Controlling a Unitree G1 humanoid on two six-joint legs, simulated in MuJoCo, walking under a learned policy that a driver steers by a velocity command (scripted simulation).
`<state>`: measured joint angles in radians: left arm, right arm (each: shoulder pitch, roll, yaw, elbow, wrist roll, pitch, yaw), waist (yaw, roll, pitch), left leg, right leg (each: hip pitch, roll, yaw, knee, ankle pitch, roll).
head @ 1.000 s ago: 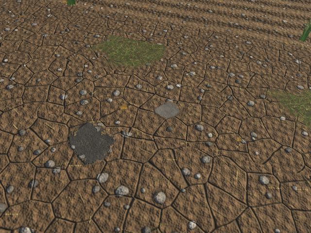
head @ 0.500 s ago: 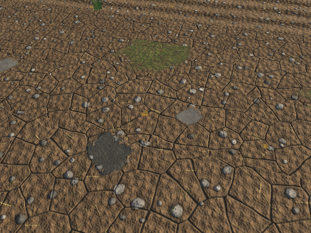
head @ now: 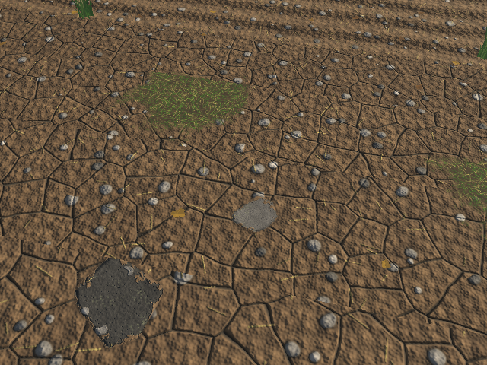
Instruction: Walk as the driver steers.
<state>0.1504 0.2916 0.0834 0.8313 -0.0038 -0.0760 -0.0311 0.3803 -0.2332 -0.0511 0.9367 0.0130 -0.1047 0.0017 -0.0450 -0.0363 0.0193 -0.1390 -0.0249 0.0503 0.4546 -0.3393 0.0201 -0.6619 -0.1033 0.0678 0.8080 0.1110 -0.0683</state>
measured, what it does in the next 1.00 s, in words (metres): goes down: right foot 0.18 m lower, then left foot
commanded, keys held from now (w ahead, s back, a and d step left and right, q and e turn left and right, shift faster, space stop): no key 0.52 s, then w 0.48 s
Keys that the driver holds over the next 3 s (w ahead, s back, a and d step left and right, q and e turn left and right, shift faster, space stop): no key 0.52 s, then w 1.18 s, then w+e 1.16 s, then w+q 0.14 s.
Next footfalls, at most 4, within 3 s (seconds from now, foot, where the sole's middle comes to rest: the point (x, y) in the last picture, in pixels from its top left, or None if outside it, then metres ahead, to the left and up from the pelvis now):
0.22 right None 0.31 -0.15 -0.95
0.58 left None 0.30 0.08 -0.95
1.18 right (305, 342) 0.60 -0.18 -0.95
1.92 left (201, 249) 1.07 0.16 -1.13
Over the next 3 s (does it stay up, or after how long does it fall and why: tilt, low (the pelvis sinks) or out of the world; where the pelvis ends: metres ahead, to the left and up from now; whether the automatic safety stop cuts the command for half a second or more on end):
stays up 1.45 -0.09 -0.39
